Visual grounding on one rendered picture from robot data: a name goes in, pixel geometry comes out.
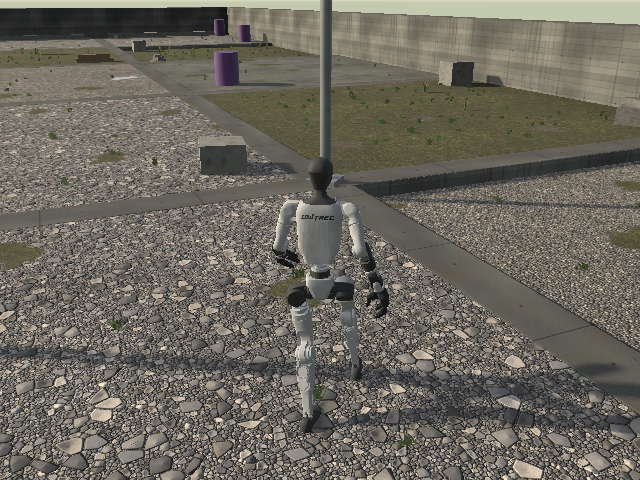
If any left robot shin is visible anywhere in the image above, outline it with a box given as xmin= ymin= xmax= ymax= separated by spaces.
xmin=295 ymin=346 xmax=315 ymax=418

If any robot left forearm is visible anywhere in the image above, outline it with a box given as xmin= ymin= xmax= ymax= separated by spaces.
xmin=272 ymin=237 xmax=287 ymax=259

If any robot left hand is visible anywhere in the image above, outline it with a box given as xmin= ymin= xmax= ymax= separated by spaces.
xmin=276 ymin=249 xmax=300 ymax=268

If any right robot upper arm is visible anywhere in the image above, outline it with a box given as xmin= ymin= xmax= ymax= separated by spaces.
xmin=340 ymin=201 xmax=368 ymax=258

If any humanoid robot torso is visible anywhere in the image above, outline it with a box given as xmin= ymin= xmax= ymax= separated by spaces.
xmin=296 ymin=195 xmax=343 ymax=300

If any robot right forearm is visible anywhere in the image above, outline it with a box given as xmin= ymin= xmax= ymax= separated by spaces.
xmin=360 ymin=242 xmax=385 ymax=292

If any left robot upper arm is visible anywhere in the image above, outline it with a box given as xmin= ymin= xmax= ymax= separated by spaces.
xmin=273 ymin=200 xmax=300 ymax=252

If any robot right hand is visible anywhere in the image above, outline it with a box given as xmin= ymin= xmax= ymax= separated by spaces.
xmin=366 ymin=288 xmax=389 ymax=319

